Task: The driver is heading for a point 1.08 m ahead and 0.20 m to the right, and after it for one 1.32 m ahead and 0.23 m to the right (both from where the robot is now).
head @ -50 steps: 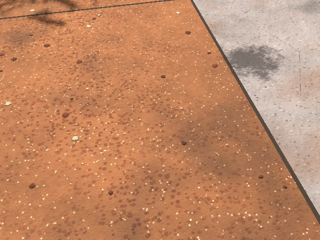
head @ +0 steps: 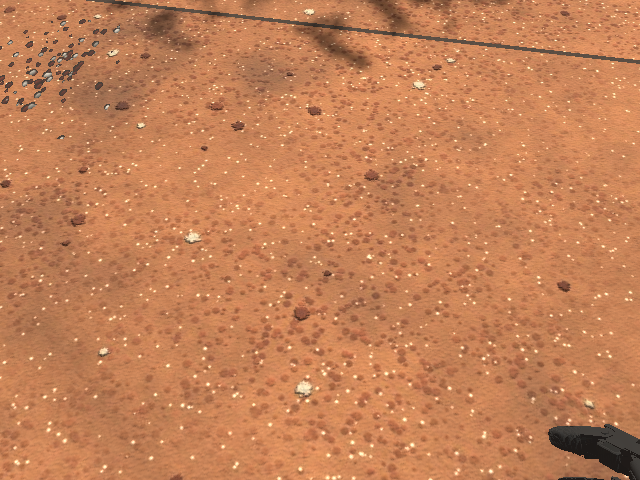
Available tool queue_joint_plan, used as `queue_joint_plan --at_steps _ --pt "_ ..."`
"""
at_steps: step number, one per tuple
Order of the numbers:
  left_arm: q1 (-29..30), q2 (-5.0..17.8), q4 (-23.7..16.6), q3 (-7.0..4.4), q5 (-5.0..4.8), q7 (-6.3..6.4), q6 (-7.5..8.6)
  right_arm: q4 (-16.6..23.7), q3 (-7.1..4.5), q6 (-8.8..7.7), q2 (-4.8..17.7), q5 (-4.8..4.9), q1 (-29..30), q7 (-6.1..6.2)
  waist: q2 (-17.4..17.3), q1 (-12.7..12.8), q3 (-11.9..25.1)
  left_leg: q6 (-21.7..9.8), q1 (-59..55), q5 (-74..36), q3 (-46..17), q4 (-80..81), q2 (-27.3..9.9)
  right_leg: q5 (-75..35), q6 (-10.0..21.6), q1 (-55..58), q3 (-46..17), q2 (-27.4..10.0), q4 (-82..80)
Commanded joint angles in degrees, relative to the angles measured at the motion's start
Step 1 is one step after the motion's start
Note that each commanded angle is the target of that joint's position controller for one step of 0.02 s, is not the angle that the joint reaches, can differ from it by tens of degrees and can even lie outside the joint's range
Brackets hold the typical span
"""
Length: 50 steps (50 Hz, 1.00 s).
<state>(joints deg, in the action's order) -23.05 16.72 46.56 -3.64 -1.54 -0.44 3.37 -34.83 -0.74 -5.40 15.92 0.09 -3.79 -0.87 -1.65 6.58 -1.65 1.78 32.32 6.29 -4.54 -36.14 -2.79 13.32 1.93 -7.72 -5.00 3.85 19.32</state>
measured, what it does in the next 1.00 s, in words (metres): walks ahead, turning right: left foot, then right foot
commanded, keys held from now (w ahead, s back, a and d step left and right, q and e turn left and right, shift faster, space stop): e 0.66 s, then q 0.34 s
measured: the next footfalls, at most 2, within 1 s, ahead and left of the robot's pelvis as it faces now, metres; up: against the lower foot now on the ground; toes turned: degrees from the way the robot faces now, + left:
left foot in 0.08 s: +0.21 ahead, +0.14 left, +0.00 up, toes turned -5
right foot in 0.52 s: +0.20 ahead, -0.12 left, +0.00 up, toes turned -21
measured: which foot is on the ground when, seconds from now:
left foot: up 0.00-0.06, down 0.08-0.52, up 0.54-0.88, down 0.90-1.00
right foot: down 0.00-0.08, up 0.10-0.50, down 0.52-1.00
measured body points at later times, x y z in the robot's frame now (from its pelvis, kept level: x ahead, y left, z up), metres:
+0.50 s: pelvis +0.15 +0.01 -0.01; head +0.18 -0.02 +0.44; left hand +0.41 +0.22 -0.08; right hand +0.18 -0.31 -0.12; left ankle +0.17 +0.15 -0.74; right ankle +0.17 -0.11 -0.74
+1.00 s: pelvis +0.18 +0.00 -0.01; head +0.20 +0.00 +0.44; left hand +0.44 +0.16 -0.11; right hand +0.19 -0.30 -0.12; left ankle +0.25 +0.12 -0.74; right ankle +0.17 -0.11 -0.74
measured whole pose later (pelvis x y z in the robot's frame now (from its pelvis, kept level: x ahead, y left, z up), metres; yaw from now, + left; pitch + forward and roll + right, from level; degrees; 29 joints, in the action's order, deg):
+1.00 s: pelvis +0.18 +0.00 -0.01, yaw -21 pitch -1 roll +0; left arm -6.7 13.8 38.9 -1.4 1.5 1.1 -0.9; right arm -42.7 -2.5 0.9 15.8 -0.2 -12.2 0.1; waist 0.9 -0.9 -1.8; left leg 1.4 16.4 16.5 -2.7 -33.2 -1.1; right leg 14.8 1.0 -16.9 0.0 1.8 32.2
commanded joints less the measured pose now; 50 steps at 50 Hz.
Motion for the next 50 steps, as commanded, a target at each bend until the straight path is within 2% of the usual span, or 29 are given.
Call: queue_joint_plan --at_steps 1,3,4,5,6,7,8,9,10,13,16,22,24,25,26,27,28,29,30,31,34,37,41,43,45,46,47,48,50 --pt "2.7 10.4 -4.4 -2.47 -0.37 0.51 0.16 4.0 -2.19 -1.14 5.8 0.38 0.9 -0.07 6.5 -4.1 1.1 -0.2 -12.0 -4.5 1.2 6.1 2.7 -7.7 8.3 -6.3 -13.2 -12.7 -3.3" --pt "2.9 9.1 -4.7 -2.24 -0.11 0.88 -0.63 3.2 -3.36 -1.32 7.1 -0.42 -2.6 0.35 6.7 -6.8 2.8 -1.9 -19.8 -6.3 2.1 10.8 2.9 -11.2 5.1 -6.6 -12.8 -9.8 3.8" --pt "3.2 7.0 -5.5 -1.68 0.34 0.98 -0.58 3.2 -4.18 -1.35 8.9 -1.1 -6.0 0.86 5.9 -8.8 5.6 -3.7 -26.7 -9.3 -0.2 11.7 -0.7 -11.0 2.6 -8.9 -11.0 -6.5 11.2" --pt "3.5 3.3 -7.6 -0.44 1.74 1.19 -0.38 3.2 -5.2 -0.89 13.2 -2.07 -13.3 1.61 -3.0 -11.5 13.4 -7.8 -39.3 -23.1 -10.1 9.2 -13.0 4.5 -0.7 -16.8 -5.9 -2.2 28.2" --pt "-5.7 1.6 -8.0 0.26 0.71 1.34 -0.16 2.3 -5.71 0.7 15.1 -2.15 -14.4 1.26 -18.5 -7.7 19.9 -16.9 -47.8 -27.3 -27.0 10.2 -25.6 27.3 -3.2 -28.9 -1.2 0.8 42.8" --pt "-5.2 6.8 -6.9 -1.05 -0.07 1.73 -0.93 2.3 -5.01 1.39 10.8 -1.1 -13.7 0.97 -12.0 -8.4 17.0 -16.9 -44.1 -19.3 -28.4 12.6 -23.1 24.1 -4.6 -32.7 -2.4 -2.7 49.6" --pt "-0.4 8.8 -7.6 -1.84 -0.13 1.86 -1.76 2.6 -4.15 1.64 7.6 -0.7 -11.9 0.95 -7.5 -9.2 12.0 -15.1 -39.8 -17.8 -20.5 12.9 -20.1 20.5 -5.2 -34.5 -1.6 -4.1 52.3" --pt "1.4 8.4 -7.8 -2.1 0.09 2.14 -2.81 2.5 -3.62 1.86 6.3 -0.83 -8.3 0.78 -4.8 -7.9 9.3 -14.0 -34.4 -19.9 -14.6 13.9 -17.4 17.9 -5.8 -33.2 -0.5 -5.6 52.1" --pt "2.1 8.1 -8.4 -2.33 0.49 2.28 -3.83 2.3 -3.45 2.02 5.7 -0.9 -5.4 0.62 -5.4 -6.4 6.8 -13.9 -29.1 -21.7 -10.5 15.2 -16.0 15.9 -6.4 -31.5 -0.1 -6.8 50.7" --pt "3.2 4.9 -9.7 -1.88 0.47 2.16 -5.51 0.9 -4.28 1.76 7.1 -1.77 -2.0 1.05 -7.4 -4.6 4.6 -14.4 -20.8 -22.5 -1.4 19.5 -13.4 9.8 -7.4 -25.3 2.7 -7.2 45.1" --pt "7.3 3.4 -11.6 -1.27 0.85 1.19 -5.72 -0.4 -5.02 2.21 8.4 -0.98 -1.6 1.87 -5.8 -5.6 6.0 -14.6 -21.9 -21.8 2.7 19.9 -14.0 3.4 -6.6 -22.3 3.4 -8.0 35.1" --pt "13.5 5.8 -15.5 -2.13 0.69 -1.07 -6.66 -2.5 -6.32 3.41 11.7 1.17 -2.4 1.46 -5.6 -7.0 5.7 -12.6 -24.6 -15.4 5.8 16.5 -16.3 1.6 -3.1 -15.9 6.5 -6.8 21.0" --pt "12.5 6.3 -15.8 -2.72 0.7 -1.31 -6.82 -3.0 -6.48 3.63 11.8 2.13 -2.0 1.33 -4.9 -5.6 5.6 -9.9 -24.2 -12.7 7.7 11.5 -15.3 -2.7 -0.9 -10.7 8.2 -5.1 12.3" --pt "10.8 7.8 -15.5 -3.48 0.94 -0.91 -6.72 -4.0 -6.2 3.63 10.4 2.06 -4.4 1.17 -2.4 -5.2 6.4 -7.2 -21.9 -9.5 10.0 6.3 -12.9 -8.3 0.8 -4.7 7.5 -4.0 7.7" --pt "7.4 13.2 -15.6 -5.2 0.94 0.19 -6.49 -4.4 -5.54 3.62 8.1 0.32 -7.5 0.97 7.9 -4.9 9.1 -2.3 -13.5 0.5 14.6 -6.7 -7.9 -29.0 4.4 6.1 -2.7 -10.9 4.7" --pt "7.9 18.7 -17.4 -5.73 2.24 0.92 -6.06 -1.3 -4.08 3.74 5.5 -2.34 -6.9 1.12 21.6 -6.0 10.3 3.1 4.1 33.0 13.7 -24.5 1.1 -41.6 17.6 13.4 -24.6 -25.7 4.4" --pt "6.1 15.0 -17.1 -4.74 2.69 0.29 -4.85 -1.4 -4.93 3.98 8.3 -1.3 -2.7 1.31 13.5 -1.6 14.5 3.0 5.9 34.8 3.2 -32.8 2.0 -38.7 21.4 11.5 -25.3 -26.2 2.7" --pt "8.0 13.7 -16.5 -4.05 2.45 0.13 -3.92 -1.2 -5.22 4.33 9.3 0.11 -1.6 1.45 10.7 -2.9 11.5 2.2 6.9 30.5 1.6 -34.5 1.0 -35.8 18.5 9.1 -19.6 -23.1 2.6" --pt "10.6 12.3 -16.2 -3.8 1.48 0.37 -3.58 -2.0 -5.36 4.55 9.1 0.02 -2.4 1.95 7.8 -4.6 9.7 1.7 7.2 26.0 1.1 -32.3 0.0 -30.5 15.0 7.1 -16.1 -19.8 2.7" --pt "13.0 11.0 -16.6 -3.29 0.68 0.74 -3.85 -2.3 -5.55 4.77 9.6 -0.58 -2.2 2.5 7.1 -5.3 8.4 1.9 6.9 22.6 0.7 -29.6 -0.4 -28.1 13.0 5.0 -14.7 -18.2 2.5" --pt "16.7 10.2 -17.3 -2.6 1.7 1.58 -4.6 -3.7 -5.33 5.11 8.3 -0.39 -5.4 2.36 8.1 -7.9 9.9 3.1 -0.1 17.1 2.0 -26.3 1.4 -29.9 12.3 0.0 -11.1 -15.7 2.0" --pt "17.2 7.7 -16.2 -1.57 2.02 1.85 -4.44 -4.7 -4.01 5.6 5.6 -0.07 -5.8 2.06 8.2 -7.1 10.8 3.6 -6.1 14.4 2.5 -16.3 0.2 -26.1 11.5 -1.3 -8.0 -14.7 2.3" --pt "16.7 5.2 -13.2 -0.14 3.25 1.01 -4.07 -4.6 -3.26 5.88 5.0 0.23 -4.8 1.1 10.0 -5.5 8.2 2.5 -15.9 11.8 3.5 -4.3 -0.6 -11.5 11.0 -6.3 -7.8 -14.9 0.5" --pt "18.0 5.5 -12.2 0.11 2.93 0.58 -3.8 -4.9 -3.29 5.72 5.4 0.09 -5.9 0.85 9.0 -7.2 5.4 1.0 -20.5 6.3 5.2 5.6 0.7 -2.9 8.9 -9.0 -7.3 -13.8 1.2" --pt "14.9 6.0 -10.8 -0.05 3.03 0.81 -3.32 -3.4 -3.71 5.49 9.2 -1.01 -4.8 1.06 4.6 -5.9 3.4 -1.4 -21.3 -7.4 0.0 10.1 -2.6 2.8 3.8 -9.2 -5.6 -10.3 4.7" --pt "12.2 6.6 -10.7 -0.42 3.6 0.96 -3.1 -2.7 -4.4 5.43 12.8 -0.63 -3.9 1.3 -2.1 -3.0 2.9 -4.2 -19.6 -11.1 -4.1 9.4 -5.8 6.0 1.4 -9.8 -1.7 -6.1 7.7" --pt "13.5 5.6 -11.0 -0.33 3.73 1.42 -3.08 -3.3 -4.91 5.47 12.9 0.17 -3.5 1.18 -7.6 -3.4 2.5 -7.1 -14.6 -2.3 -7.4 12.3 -6.4 4.7 -1.0 -7.4 3.6 -2.8 10.4" --pt "15.9 5.7 -11.2 -0.57 3.35 1.96 -3.28 -2.9 -4.58 5.34 11.0 -0.07 -3.2 1.06 -8.7 -4.6 1.5 -8.0 -11.5 2.4 -10.4 15.0 -7.1 2.7 -1.8 -5.4 4.9 -2.4 12.8" --pt "17.0 5.0 -11.7 -1.03 2.68 2.6 -4.08 -2.5 -4.38 5.04 10.1 -0.29 -3.5 1.24 -9.8 -5.2 1.4 -8.0 -10.6 2.6 -12.5 15.4 -7.1 1.6 -1.1 -4.9 5.0 -2.4 14.3"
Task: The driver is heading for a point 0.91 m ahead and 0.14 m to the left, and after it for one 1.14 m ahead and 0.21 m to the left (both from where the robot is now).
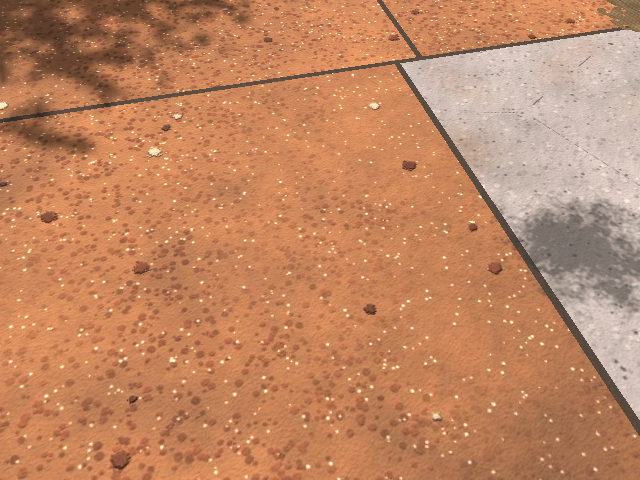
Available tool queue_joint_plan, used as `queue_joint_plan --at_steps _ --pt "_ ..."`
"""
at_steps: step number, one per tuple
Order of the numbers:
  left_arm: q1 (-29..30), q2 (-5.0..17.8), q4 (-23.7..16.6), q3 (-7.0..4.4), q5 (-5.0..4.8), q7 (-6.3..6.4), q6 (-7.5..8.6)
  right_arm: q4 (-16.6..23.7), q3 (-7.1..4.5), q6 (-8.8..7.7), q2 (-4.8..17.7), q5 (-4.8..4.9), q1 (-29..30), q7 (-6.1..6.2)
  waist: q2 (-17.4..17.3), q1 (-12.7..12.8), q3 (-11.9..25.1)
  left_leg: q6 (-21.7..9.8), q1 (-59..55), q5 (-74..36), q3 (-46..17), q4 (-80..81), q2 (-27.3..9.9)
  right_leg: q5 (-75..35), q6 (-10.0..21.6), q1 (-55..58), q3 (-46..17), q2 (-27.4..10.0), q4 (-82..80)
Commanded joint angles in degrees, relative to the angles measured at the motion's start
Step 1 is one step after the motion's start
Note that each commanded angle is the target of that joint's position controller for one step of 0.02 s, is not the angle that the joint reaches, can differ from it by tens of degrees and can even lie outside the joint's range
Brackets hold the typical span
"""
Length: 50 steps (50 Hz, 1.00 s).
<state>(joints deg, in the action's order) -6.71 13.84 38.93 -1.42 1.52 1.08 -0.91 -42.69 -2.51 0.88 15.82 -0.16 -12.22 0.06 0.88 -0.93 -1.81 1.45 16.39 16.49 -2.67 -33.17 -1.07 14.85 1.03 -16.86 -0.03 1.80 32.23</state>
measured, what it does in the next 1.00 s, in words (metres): walks ahead: left foot, then right foot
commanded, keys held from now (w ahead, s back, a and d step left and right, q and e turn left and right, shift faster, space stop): q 0.40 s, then w+q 0.12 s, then w+e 0.48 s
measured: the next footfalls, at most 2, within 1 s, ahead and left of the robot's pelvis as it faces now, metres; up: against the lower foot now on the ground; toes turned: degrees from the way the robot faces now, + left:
left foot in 0.40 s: +0.01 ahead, +0.15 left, +0.00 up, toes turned +16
right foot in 0.98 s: +0.33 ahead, -0.02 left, +0.00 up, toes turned +10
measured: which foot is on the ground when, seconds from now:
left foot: down 0.00-0.12, up 0.14-0.38, down 0.40-0.98, up 1.00-1.00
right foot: down 0.00-0.40, up 0.42-0.96, down 0.98-1.00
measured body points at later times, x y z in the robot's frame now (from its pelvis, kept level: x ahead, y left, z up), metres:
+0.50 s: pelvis -0.01 +0.05 +0.00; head +0.01 +0.09 +0.45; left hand +0.05 +0.37 -0.11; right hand +0.22 -0.18 -0.08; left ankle -0.03 +0.14 -0.73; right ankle +0.01 -0.11 -0.67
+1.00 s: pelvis +0.18 +0.06 -0.01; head +0.21 +0.05 +0.44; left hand +0.33 +0.35 -0.09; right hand +0.27 -0.23 -0.13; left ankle -0.03 +0.14 -0.72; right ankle +0.29 -0.02 -0.73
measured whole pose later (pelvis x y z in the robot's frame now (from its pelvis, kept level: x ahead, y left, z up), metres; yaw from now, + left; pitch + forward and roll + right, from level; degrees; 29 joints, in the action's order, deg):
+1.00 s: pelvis +0.18 +0.06 -0.01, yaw +11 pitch +3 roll +0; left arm -5.8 16.9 38.9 -3.3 -1.5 -3.1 3.5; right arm -44.1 -4.5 -2.2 18.4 0.4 -21.1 0.8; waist -0.6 -3.3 -0.4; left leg 0.8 -0.4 27.7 5.5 -28.0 -2.7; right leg 7.7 4.4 -28.2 2.5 0.5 33.0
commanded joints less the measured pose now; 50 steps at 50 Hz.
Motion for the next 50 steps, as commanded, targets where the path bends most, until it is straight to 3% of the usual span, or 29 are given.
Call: queue_joint_plan --at_steps 1,3,5,6,7,8,9,10,11,14,15,17,19,20,21,22,23,24,25,26,29,32,36,41,45,47,48,49,50 --pt "0.0 7.6 -4.2 -3.46 -0.39 1.08 -0.04 5.6 -2.81 -1.33 10.4 0.16 4.4 0.43 -12.1 2.1 2.0 -7.6 4.9 -7.7 -14.9 11.7 -8.5 0.0 0.3 4.1 -0.1 -0.6 1.2" --pt "-0.7 6.9 -4.3 -3.88 -0.47 0.73 0.09 6.3 -2.95 -1.05 10.1 0.52 3.6 0.84 -10.0 1.8 3.6 -7.2 5.1 -7.8 -14.5 9.4 -7.1 -0.5 1.1 5.4 -0.1 -1.4 0.3" --pt "-2.2 7.5 -4.0 -4.63 -0.57 0.4 0.31 7.7 -2.95 -0.55 9.3 0.79 3.9 1.12 -5.0 1.9 4.2 -5.4 7.8 -6.1 -11.5 4.5 -4.0 -1.0 2.6 7.2 -1.7 -4.4 -3.1" --pt "-3.5 8.5 -3.7 -5.09 -0.53 0.35 0.32 8.5 -2.81 -0.33 8.3 0.92 4.0 1.23 -0.4 1.9 4.2 -3.6 10.4 -3.9 -8.0 -0.3 -1.5 -1.4 4.3 8.5 -4.7 -7.9 -6.5" --pt "-5.2 10.0 -3.3 -5.56 -0.46 0.36 0.34 9.1 -2.62 -0.05 7.2 0.99 3.4 1.26 5.8 1.9 4.7 -1.7 13.2 -0.7 -3.5 -7.6 1.3 -4.1 8.1 10.1 -11.6 -14.5 -11.1" --pt "-4.1 10.8 -3.6 -5.65 -0.34 0.56 0.64 9.5 -2.81 0.2 7.0 0.81 2.5 1.1 11.5 1.3 5.3 -0.2 15.4 11.0 0.7 -17.3 1.8 -10.7 13.1 10.3 -18.0 -22.5 -13.7" --pt "-5.0 10.1 -4.1 -5.26 -0.06 0.88 1.23 10.1 -3.53 0.52 8.7 0.62 3.8 0.83 9.8 2.6 5.4 0.7 18.4 18.7 -0.5 -28.7 -0.4 -18.3 16.8 10.3 -20.9 -26.8 -14.6" --pt "-4.0 9.9 -4.4 -5.01 0.01 1.16 1.69 9.9 -4.18 0.99 9.2 1.08 3.5 0.62 5.6 1.8 5.2 1.2 19.5 19.0 -1.7 -34.9 -1.3 -21.7 17.2 10.0 -18.9 -26.9 -14.2" --pt "-1.4 10.4 -4.6 -5.13 -0.5 1.28 1.91 9.6 -3.99 1.54 8.0 1.42 2.6 0.54 3.9 0.4 4.3 1.5 19.6 16.3 -2.2 -33.5 -3.0 -20.6 15.0 9.4 -14.1 -24.5 -14.0" --pt "0.7 11.9 -4.1 -5.76 -0.92 1.43 1.23 10.2 -2.78 2.17 4.9 1.33 3.9 -0.23 6.2 1.1 4.2 1.9 12.6 10.3 2.6 -22.5 -3.2 -21.2 11.0 6.8 -2.3 -18.3 -12.8" --pt "0.3 12.2 -4.0 -5.94 -1.01 1.37 0.84 10.8 -2.6 2.15 4.6 1.45 4.6 -0.75 7.3 1.7 5.1 1.7 9.8 9.6 4.1 -18.4 -2.6 -22.0 10.6 6.9 -0.1 -17.8 -12.0" --pt "-1.2 13.0 -3.3 -6.29 -1.71 1.14 0.37 11.5 -3.04 2.26 5.7 1.71 4.1 -1.52 8.1 2.1 7.0 0.9 6.1 6.8 6.1 -10.9 -1.3 -22.8 10.1 8.9 1.0 -18.9 -9.8" --pt "-1.2 12.8 -2.7 -6.27 -3.09 0.77 0.13 10.5 -3.73 2.62 6.2 1.47 0.2 -1.71 7.1 -0.1 8.0 -1.4 -1.5 -2.0 8.8 1.2 1.3 -18.3 6.9 7.2 3.5 -18.7 -4.8" --pt "-4.3 10.8 -1.4 -5.83 -3.1 0.43 0.21 9.9 -4.58 2.68 8.1 1.09 -1.9 -1.08 3.1 -0.3 7.6 -3.3 -7.5 -7.7 6.4 6.9 2.0 -11.3 3.2 2.6 6.5 -16.6 1.0" --pt "-5.3 7.4 -1.9 -4.89 -0.86 0.07 0.12 10.3 -6.16 2.34 14.0 1.24 -4.6 -0.04 -11.4 0.2 6.6 -8.3 -16.3 -20.8 -11.0 11.1 -9.0 10.5 -2.4 -12.2 11.7 -10.5 16.5" --pt "0.1 7.2 -6.3 -4.41 0.13 0.35 0.66 11.6 -6.86 1.02 19.1 -0.19 -5.9 -0.21 -19.2 -1.6 7.7 -21.4 -16.4 -14.5 -32.1 14.3 -20.9 25.5 -5.1 -26.5 4.8 -2.4 30.4" --pt "4.3 9.5 -6.8 -5.09 -1.18 0.37 1.38 11.2 -6.11 -0.66 15.9 -0.65 -7.5 -0.8 -11.5 -4.9 8.8 -22.8 -16.1 2.4 -33.8 18.4 -20.2 22.8 -4.1 -29.5 -3.1 -3.4 35.5" --pt "5.1 10.5 -6.8 -5.47 -2.37 0.01 1.98 10.3 -5.07 -1.76 13.4 -0.19 -6.4 -0.74 -10.3 -3.3 5.2 -19.6 -14.4 16.1 -31.1 20.4 -17.7 16.5 -2.3 -31.3 -4.5 -4.8 34.5" --pt "4.0 11.2 -5.5 -5.98 -2.18 0.12 2.46 10.4 -4.53 -2.12 11.6 0.58 -3.9 -0.33 -8.1 -1.6 2.7 -16.7 -12.6 19.9 -28.4 20.7 -15.6 11.2 -1.7 -31.3 -4.4 -5.7 32.6" --pt "3.3 11.6 -4.8 -6.15 -1.52 0.17 2.81 10.6 -3.86 -2.15 10.3 0.98 -2.0 0.16 -8.9 -0.7 1.6 -15.3 -11.2 18.6 -26.0 21.3 -13.9 6.7 -1.9 -30.4 -4.6 -6.1 29.8" --pt "-0.2 9.0 -1.4 -5.32 -1.58 -1.08 4.02 10.0 -2.73 -3.04 7.9 -0.26 -2.3 1.08 -8.8 0.2 3.4 -13.1 -11.6 8.6 -17.4 23.1 -10.3 -4.6 -2.9 -25.1 -1.9 -5.6 24.8" --pt "2.6 7.1 -1.0 -4.2 -1.97 -1.55 4.52 8.3 -2.93 -4.28 8.8 -0.07 -4.6 0.98 -7.8 -1.6 2.1 -12.4 -12.6 2.0 -12.2 24.1 -10.0 -9.8 -3.5 -23.2 -1.1 -5.7 15.2" --pt "4.9 7.1 -1.5 -3.54 -2.82 -2.29 4.55 6.1 -3.43 -4.93 10.3 0.05 -6.8 0.6 -7.7 -3.3 -0.4 -13.3 -13.8 1.3 -10.5 25.9 -12.8 -11.3 -3.2 -23.5 -1.5 -6.2 8.5" --pt "6.9 6.7 -2.8 -2.76 -3.18 -3.43 4.75 3.4 -3.79 -5.0 10.5 0.31 -8.3 0.13 -5.6 -4.5 -3.4 -13.4 -17.4 -3.6 -5.5 26.0 -14.8 -9.8 -1.3 -25.5 -1.7 -6.2 4.7" --pt "7.9 6.5 -4.4 -2.23 -3.18 -4.57 5.14 2.1 -4.29 -4.56 11.2 1.03 -8.3 0.15 -5.5 -4.3 -3.5 -12.1 -19.1 -11.2 -1.3 23.3 -15.3 -6.5 1.5 -22.3 0.5 -5.4 2.3" --pt "4.5 7.9 -4.3 -2.85 -2.98 -4.72 5.15 2.3 -4.59 -4.11 12.5 1.19 -6.7 0.42 -6.2 -1.6 -0.5 -10.4 -18.5 -29.1 1.8 16.9 -14.3 -4.7 3.6 -13.9 3.9 -2.3 0.9" --pt "-1.3 9.4 -2.9 -3.9 -2.86 -4.49 5.08 2.5 -4.49 -3.77 12.4 1.28 -5.8 0.73 -5.5 1.9 3.6 -8.6 -16.7 -40.8 5.3 8.2 -12.1 -6.3 4.9 -4.3 5.9 0.4 -1.2" --pt "-10.1 12.6 -0.6 -5.63 -3.14 -3.93 4.89 2.9 -3.83 -3.73 10.8 0.85 -6.9 1.22 -3.8 5.5 9.5 -6.3 -10.6 -44.4 8.7 -4.2 -9.5 -7.1 6.8 10.0 4.7 1.8 -1.2" --pt "-19.4 18.0 0.4 -7.16 -3.23 -2.87 4.4 5.2 -2.37 -4.32 7.5 -0.63 -7.3 1.51 5.0 8.6 15.9 -2.3 6.9 -25.6 10.8 -25.2 -5.1 -1.7 12.8 28.2 -15.7 -10.7 -3.3"
Over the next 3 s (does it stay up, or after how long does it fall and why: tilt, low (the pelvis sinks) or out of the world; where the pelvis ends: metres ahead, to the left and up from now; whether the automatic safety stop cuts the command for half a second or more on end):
stays up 1.11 0.17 0.00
